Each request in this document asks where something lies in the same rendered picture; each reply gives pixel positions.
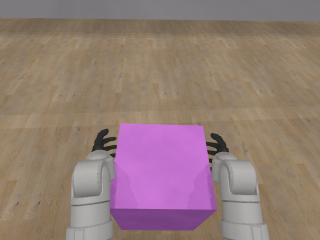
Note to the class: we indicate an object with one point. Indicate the left robot hand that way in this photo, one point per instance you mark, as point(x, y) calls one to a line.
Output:
point(99, 142)

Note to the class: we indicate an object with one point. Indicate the left robot forearm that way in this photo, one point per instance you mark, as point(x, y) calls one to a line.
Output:
point(90, 195)

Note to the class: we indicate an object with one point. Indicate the right robot hand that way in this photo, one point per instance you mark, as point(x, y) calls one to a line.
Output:
point(220, 146)

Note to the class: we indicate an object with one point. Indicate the right robot forearm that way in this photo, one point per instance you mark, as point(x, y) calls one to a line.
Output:
point(239, 192)

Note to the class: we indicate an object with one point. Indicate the carton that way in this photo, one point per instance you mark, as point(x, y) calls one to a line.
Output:
point(163, 180)

